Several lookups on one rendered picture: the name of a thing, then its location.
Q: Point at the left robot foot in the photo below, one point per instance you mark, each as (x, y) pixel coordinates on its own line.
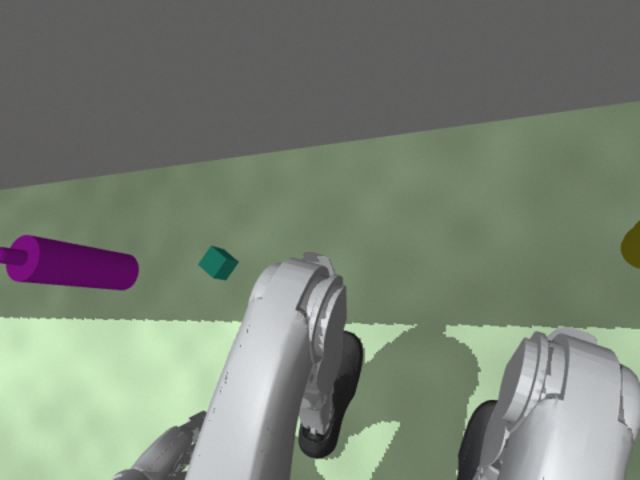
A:
(319, 446)

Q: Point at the left robot hand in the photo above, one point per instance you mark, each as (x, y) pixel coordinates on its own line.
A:
(166, 457)

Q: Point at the right robot foot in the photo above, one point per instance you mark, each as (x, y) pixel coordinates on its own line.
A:
(471, 446)

